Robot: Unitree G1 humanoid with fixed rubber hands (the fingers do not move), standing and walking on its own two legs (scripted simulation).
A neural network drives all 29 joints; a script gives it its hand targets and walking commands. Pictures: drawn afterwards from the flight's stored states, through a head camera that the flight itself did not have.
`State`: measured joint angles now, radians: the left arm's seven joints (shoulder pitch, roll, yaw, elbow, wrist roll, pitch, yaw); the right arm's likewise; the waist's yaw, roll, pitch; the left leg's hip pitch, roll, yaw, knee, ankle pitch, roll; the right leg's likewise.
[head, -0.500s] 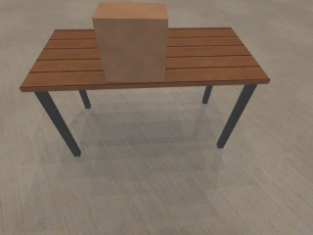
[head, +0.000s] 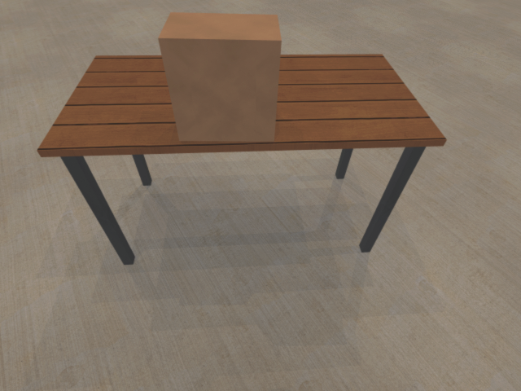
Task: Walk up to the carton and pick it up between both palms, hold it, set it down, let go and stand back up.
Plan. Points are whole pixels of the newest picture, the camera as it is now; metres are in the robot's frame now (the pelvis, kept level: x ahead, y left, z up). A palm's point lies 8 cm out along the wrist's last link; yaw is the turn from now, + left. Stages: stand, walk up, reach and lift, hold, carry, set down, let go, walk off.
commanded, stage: stand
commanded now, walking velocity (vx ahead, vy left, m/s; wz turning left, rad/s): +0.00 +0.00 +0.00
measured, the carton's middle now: (225, 81) +0.86 +0.10 +0.04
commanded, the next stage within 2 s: walk up in 1.08 s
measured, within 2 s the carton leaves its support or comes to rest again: neither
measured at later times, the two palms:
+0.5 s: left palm out of the picture -0.04 +0.20 -0.15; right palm out of the picture -0.03 -0.19 -0.15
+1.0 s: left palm out of the picture -0.04 +0.21 -0.15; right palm out of the picture -0.03 -0.18 -0.15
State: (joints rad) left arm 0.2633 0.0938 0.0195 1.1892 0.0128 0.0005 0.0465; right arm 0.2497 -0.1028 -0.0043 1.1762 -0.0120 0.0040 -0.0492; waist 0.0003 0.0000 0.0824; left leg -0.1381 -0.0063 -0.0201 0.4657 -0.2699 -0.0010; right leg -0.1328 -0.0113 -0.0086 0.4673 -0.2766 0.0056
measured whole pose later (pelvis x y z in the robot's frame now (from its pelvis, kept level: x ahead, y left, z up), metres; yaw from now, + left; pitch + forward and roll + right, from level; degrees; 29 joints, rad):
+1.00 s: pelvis -0.01 +0.01 +0.00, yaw +0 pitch -2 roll +0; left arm 0.29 0.09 0.01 1.19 0.01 0.00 0.05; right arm 0.29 -0.09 0.01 1.16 -0.01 -0.01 -0.04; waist 0.00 0.00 0.07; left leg -0.17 -0.02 -0.01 0.46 -0.25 0.02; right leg -0.17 -0.03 0.01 0.47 -0.26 0.03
